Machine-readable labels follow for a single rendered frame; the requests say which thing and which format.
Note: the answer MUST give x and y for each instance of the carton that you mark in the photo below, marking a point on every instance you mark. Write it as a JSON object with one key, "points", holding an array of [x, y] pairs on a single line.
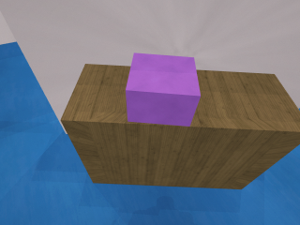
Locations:
{"points": [[162, 89]]}

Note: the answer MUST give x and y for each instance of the pedestal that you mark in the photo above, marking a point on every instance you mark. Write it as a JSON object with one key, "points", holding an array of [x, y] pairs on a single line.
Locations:
{"points": [[244, 123]]}

